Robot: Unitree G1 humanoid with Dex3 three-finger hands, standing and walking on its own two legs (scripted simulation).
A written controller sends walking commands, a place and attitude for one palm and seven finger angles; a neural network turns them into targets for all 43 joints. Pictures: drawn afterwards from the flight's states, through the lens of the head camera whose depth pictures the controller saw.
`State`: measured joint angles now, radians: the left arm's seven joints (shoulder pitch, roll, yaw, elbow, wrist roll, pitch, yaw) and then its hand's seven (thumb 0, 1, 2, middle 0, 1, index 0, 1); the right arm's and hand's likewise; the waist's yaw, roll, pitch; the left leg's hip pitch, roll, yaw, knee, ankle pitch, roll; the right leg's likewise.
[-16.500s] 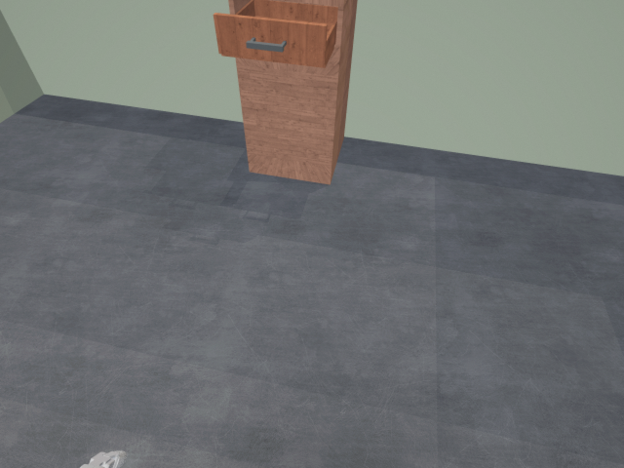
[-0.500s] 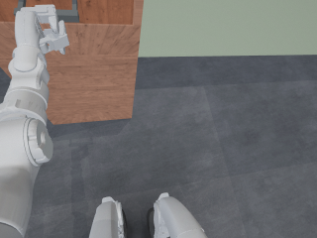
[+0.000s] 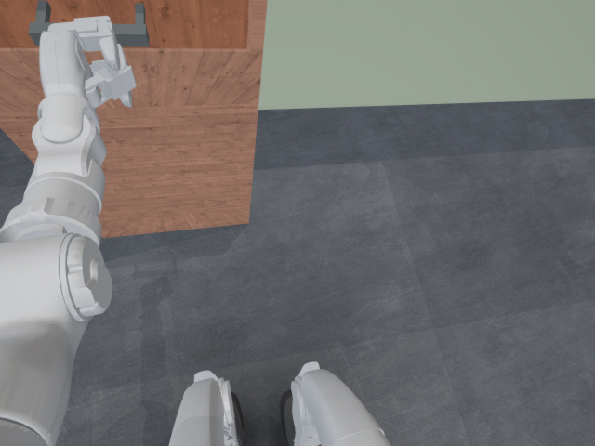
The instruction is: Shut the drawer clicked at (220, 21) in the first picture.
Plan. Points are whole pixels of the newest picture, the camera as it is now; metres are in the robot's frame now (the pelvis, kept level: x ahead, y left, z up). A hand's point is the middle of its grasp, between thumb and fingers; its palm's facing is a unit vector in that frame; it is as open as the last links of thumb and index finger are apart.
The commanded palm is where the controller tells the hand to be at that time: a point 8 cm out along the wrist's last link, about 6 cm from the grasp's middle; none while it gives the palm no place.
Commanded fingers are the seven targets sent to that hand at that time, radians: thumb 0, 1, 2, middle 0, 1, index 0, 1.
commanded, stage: pull the fist back off the drawer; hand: left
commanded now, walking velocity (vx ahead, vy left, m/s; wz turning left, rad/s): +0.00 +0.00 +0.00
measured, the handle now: (92, 23) +0.64 +0.17 +0.09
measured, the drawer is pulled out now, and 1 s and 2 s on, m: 0.00 0.00 0.00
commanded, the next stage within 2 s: draw the hand back to the body in 0.24 s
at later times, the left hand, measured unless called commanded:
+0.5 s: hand (106, 85) +0.53 +0.15 +0.10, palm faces +0.05 -1.00 -0.04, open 3.3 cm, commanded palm +0.48 +0.19 +0.11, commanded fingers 0.00 0.90 0.90 -1.40 -1.60 -1.40 -1.60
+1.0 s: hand out of the picture +0.35 +0.19 +0.18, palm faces +0.15 -0.97 -0.17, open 3.3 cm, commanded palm +0.31 +0.24 +0.20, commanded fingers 0.00 0.90 0.90 -1.40 -1.60 -1.40 -1.60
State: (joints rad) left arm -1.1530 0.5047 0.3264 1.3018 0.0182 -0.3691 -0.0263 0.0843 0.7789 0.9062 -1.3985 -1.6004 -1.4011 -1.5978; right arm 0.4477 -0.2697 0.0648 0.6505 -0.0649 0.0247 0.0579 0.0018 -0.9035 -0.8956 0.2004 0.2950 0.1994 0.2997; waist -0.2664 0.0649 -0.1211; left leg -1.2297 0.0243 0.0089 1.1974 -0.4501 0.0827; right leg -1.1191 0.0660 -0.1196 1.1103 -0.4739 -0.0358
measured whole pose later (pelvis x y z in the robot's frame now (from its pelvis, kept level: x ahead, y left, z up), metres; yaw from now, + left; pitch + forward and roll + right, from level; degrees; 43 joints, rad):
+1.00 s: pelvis +0.04 -0.01 +0.09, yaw +2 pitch +4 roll -1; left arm -0.08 0.29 0.10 0.22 -0.13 -0.12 -0.01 0.02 0.90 0.90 -1.40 -1.60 -1.40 -1.60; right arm 0.20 -0.25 0.04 0.52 0.06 0.08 -0.06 0.01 -0.91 -0.90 0.20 0.29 0.20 0.30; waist 0.01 0.04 -0.09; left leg -0.42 -0.02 0.05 0.68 -0.33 0.06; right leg -0.35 0.05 -0.05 0.64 -0.36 -0.04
